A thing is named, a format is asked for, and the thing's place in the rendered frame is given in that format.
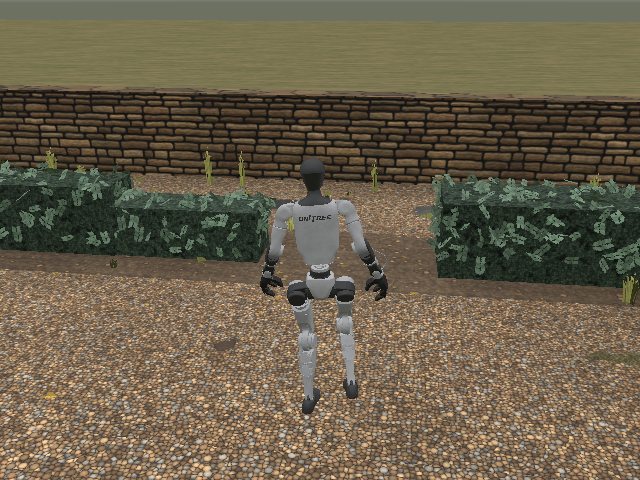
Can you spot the right robot forearm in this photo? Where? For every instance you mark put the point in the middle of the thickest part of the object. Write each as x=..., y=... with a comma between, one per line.
x=371, y=262

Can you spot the right robot upper arm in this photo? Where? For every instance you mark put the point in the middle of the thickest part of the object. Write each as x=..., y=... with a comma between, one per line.
x=347, y=209

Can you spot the right robot hand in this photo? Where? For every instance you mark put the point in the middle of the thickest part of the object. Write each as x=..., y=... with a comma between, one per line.
x=381, y=284

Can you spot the left robot thigh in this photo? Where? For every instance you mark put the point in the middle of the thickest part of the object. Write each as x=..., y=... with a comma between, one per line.
x=302, y=309

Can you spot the left robot upper arm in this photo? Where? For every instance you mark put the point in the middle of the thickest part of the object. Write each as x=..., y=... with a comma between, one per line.
x=283, y=214

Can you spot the robot right foot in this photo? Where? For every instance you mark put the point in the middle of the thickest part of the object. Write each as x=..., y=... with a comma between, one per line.
x=351, y=390

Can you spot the left robot forearm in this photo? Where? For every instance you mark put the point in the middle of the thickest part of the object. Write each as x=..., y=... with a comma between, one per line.
x=269, y=264

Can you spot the left robot hand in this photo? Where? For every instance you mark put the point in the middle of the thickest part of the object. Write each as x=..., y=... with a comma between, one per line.
x=273, y=282

